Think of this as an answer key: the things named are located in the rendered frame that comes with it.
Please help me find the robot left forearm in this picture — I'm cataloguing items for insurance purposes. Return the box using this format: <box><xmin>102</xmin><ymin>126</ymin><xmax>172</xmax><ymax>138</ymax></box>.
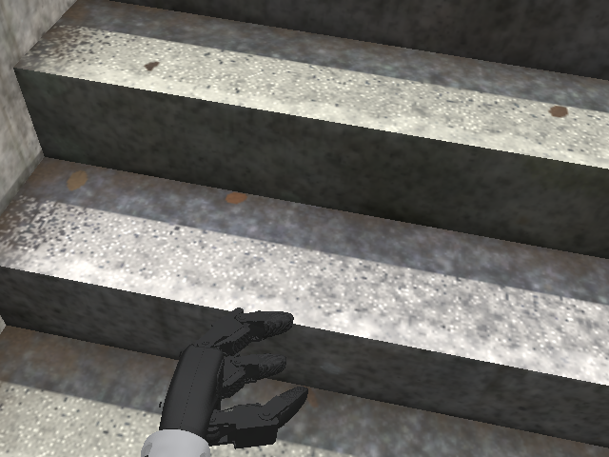
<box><xmin>141</xmin><ymin>429</ymin><xmax>210</xmax><ymax>457</ymax></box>

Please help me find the robot left hand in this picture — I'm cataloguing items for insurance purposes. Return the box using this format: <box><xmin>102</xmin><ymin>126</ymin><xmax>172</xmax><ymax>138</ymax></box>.
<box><xmin>159</xmin><ymin>308</ymin><xmax>308</xmax><ymax>449</ymax></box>

